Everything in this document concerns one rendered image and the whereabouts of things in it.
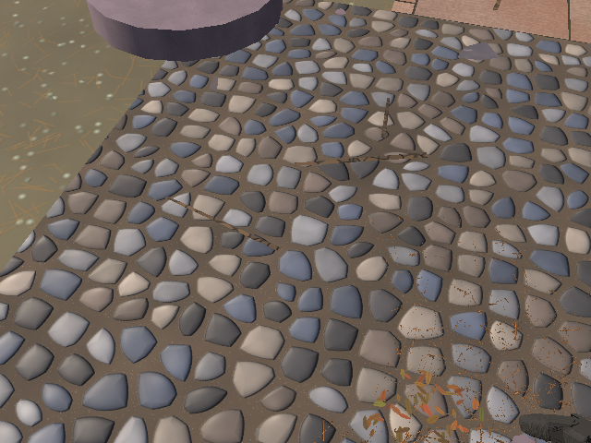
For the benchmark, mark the robot right hand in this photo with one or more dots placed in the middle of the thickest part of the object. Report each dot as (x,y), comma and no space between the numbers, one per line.
(556,428)

